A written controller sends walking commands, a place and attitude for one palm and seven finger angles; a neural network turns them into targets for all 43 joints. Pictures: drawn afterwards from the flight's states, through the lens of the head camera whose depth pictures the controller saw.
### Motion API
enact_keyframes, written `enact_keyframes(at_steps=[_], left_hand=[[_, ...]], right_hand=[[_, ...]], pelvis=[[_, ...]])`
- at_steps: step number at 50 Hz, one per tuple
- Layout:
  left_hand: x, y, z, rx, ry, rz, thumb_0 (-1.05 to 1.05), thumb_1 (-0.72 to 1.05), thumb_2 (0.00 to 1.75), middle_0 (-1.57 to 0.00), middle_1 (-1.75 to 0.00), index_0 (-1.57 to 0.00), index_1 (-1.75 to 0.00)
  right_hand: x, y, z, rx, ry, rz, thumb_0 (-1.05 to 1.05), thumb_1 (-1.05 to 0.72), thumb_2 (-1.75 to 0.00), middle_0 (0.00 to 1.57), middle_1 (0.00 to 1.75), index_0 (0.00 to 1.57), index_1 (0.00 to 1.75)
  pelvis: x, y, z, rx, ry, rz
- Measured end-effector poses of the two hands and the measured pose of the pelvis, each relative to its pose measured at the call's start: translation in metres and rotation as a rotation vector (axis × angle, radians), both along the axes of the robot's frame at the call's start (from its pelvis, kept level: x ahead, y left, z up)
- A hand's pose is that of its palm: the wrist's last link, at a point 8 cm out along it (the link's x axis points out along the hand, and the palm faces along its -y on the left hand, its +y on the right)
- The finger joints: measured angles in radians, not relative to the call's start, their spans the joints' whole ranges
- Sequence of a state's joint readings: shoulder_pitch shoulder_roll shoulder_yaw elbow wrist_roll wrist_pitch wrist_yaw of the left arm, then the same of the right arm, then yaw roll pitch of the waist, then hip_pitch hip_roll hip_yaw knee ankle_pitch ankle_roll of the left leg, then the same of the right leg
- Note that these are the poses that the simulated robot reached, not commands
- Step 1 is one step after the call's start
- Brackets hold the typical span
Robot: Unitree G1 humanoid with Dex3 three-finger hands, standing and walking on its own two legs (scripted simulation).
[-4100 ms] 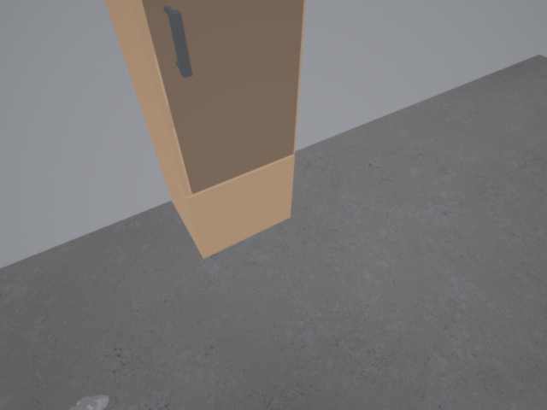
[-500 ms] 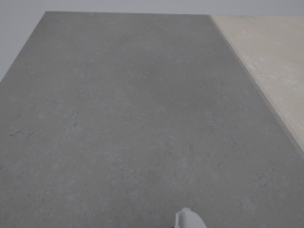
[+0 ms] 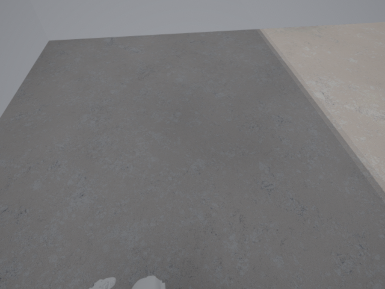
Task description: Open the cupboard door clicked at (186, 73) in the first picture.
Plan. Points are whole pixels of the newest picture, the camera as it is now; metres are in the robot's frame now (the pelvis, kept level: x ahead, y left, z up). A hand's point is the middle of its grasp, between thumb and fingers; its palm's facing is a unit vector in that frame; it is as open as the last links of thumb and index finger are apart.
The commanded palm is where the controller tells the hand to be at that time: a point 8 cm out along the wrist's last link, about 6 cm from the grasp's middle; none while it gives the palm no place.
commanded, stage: turn to face it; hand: left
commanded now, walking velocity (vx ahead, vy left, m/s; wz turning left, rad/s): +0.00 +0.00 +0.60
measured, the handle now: out of the picture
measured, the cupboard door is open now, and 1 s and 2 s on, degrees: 0 0 0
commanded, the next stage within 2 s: none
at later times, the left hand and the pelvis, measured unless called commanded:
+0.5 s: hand out of the picture +0.06 +0.26 -0.16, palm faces +0.31 -0.91 -0.26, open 7.4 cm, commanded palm none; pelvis +0.03 +0.02 +0.00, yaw +16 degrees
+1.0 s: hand out of the picture -0.08 +0.21 -0.19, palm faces +0.60 -0.77 -0.21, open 7.4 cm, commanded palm none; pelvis +0.00 +0.02 -0.02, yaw +36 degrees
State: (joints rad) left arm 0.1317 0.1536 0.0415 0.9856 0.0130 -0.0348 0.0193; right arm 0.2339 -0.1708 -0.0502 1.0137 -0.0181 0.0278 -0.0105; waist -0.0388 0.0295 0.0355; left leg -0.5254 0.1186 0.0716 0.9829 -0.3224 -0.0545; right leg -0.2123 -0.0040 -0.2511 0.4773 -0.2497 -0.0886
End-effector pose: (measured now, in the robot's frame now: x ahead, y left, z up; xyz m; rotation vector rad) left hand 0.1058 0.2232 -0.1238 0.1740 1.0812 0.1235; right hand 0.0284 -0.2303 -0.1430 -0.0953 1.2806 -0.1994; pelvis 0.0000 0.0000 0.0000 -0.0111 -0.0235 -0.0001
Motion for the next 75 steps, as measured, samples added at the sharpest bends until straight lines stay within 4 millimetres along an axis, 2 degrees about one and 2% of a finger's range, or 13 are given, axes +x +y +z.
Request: enact_keyframes(at_steps=[5, 11, 15, 20, 25, 30, 37, 42, 48, 53, 61, 69, 75], left_hand=[[-0.015, 0.018, -0.013, -0.021, 0.032, 0.096, -0.01, 0.93, 0.9, -0.21, -0.3, -0.2, -0.3], [-0.057, 0.051, -0.04, -0.033, 0.154, 0.206, 0.0, 0.91, 0.9, -0.21, -0.3, -0.2, -0.3], [-0.074, 0.069, -0.031, -0.008, 0.205, 0.251, 0.0, 0.91, 0.9, -0.2, -0.3, -0.2, -0.3], [-0.077, 0.079, -0.013, 0.018, 0.168, 0.305, 0.01, 0.91, 0.9, -0.2, -0.3, -0.2, -0.3], [-0.072, 0.074, -0.002, 0.042, 0.116, 0.341, 0.01, 0.91, 0.9, -0.2, -0.3, -0.2, -0.3], [-0.069, 0.053, 0.003, 0.068, 0.036, 0.379, 0.01, 0.91, 0.9, -0.2, -0.3, -0.2, -0.3], [-0.105, 0.019, 0.008, 0.052, 0.054, 0.459, 0.0, 0.9, 0.9, -0.21, -0.3, -0.2, -0.3], [-0.138, 0.008, -0.002, 0.006, 0.095, 0.527, 0.01, 0.9, 0.9, -0.21, -0.3, -0.2, -0.3], [-0.197, 0.019, -0.031, -0.049, 0.153, 0.648, 0.0, 0.9, 0.9, -0.21, -0.3, -0.2, -0.3], [-0.237, 0.036, -0.036, -0.054, 0.232, 0.72, 0.01, 0.9, 0.9, -0.21, -0.3, -0.2, -0.3], [-0.242, 0.062, -0.01, -0.006, 0.135, 0.788, 0.01, 0.91, 0.9, -0.2, -0.3, -0.2, -0.3], [-0.224, 0.064, 0.006, 0.038, 0.037, 0.84, 0.01, 0.91, 0.9, -0.2, -0.3, -0.2, -0.3], [-0.211, 0.044, 0.016, 0.069, -0.012, 0.883, 0.01, 0.91, 0.9, -0.2, -0.3, -0.2, -0.3]], right_hand=[[0.049, 0.007, 0.006, -0.023, -0.011, 0.105, 0.01, -0.93, -0.9, 0.2, 0.3, 0.19, 0.3], [0.102, 0.027, 0.007, -0.065, -0.077, 0.213, 0.01, -0.91, -0.9, 0.2, 0.3, 0.19, 0.3], [0.112, 0.035, 0.014, -0.076, -0.086, 0.249, 0.01, -0.91, -0.9, 0.2, 0.3, 0.2, 0.3], [0.119, 0.037, 0.019, -0.068, -0.054, 0.3, 0.01, -0.9, -0.9, 0.2, 0.3, 0.2, 0.3], [0.129, 0.028, 0.018, -0.053, -0.05, 0.335, 0.01, -0.9, -0.9, 0.2, 0.3, 0.2, 0.3], [0.145, 0.008, 0.006, -0.034, -0.057, 0.379, 0.01, -0.9, -0.9, 0.21, 0.3, 0.2, 0.3], [0.176, -0.001, 0.01, -0.042, -0.068, 0.471, 0.01, -0.91, -0.9, 0.2, 0.3, 0.2, 0.3], [0.192, 0.016, 0.019, -0.062, -0.065, 0.559, 0.01, -0.91, -0.9, 0.2, 0.3, 0.19, 0.3], [0.211, 0.068, 0.021, -0.097, -0.107, 0.705, 0.01, -0.91, -0.9, 0.2, 0.3, 0.19, 0.3], [0.209, 0.105, 0.032, -0.095, -0.168, 0.767, 0.01, -0.91, -0.9, 0.2, 0.3, 0.2, 0.3], [0.188, 0.126, 0.037, -0.076, -0.117, 0.826, 0.01, -0.9, -0.9, 0.2, 0.3, 0.2, 0.3], [0.178, 0.119, 0.025, -0.055, -0.051, 0.863, 0.01, -0.9, -0.9, 0.21, 0.3, 0.2, 0.3], [0.188, 0.098, 0.012, -0.053, 0.003, 0.902, 0.01, -0.9, -0.9, 0.21, 0.3, 0.2, 0.3]], pelvis=[[0.016, 0.01, -0.003, -0.006, -0.002, 0.065], [0.028, 0.03, -0.018, 0.004, 0.001, 0.133], [0.029, 0.036, -0.01, -0.008, 0.008, 0.17], [0.029, 0.034, 0.0, -0.022, 0.022, 0.224], [0.029, 0.021, 0.002, -0.028, 0.028, 0.282], [0.03, -0.003, -0.006, -0.011, 0.034, 0.355], [0.028, -0.015, -0.001, 0.011, 0.015, 0.453], [0.023, -0.011, 0.0, 0.02, 0.016, 0.528], [0.008, 0.012, -0.014, -0.002, 0.024, 0.616], [-0.004, 0.022, -0.01, -0.021, 0.023, 0.651], [-0.012, 0.031, 0.005, -0.04, 0.025, 0.739], [-0.01, 0.022, 0.006, -0.036, 0.028, 0.839], [0.001, 0.003, 0.003, -0.028, 0.039, 0.916]])
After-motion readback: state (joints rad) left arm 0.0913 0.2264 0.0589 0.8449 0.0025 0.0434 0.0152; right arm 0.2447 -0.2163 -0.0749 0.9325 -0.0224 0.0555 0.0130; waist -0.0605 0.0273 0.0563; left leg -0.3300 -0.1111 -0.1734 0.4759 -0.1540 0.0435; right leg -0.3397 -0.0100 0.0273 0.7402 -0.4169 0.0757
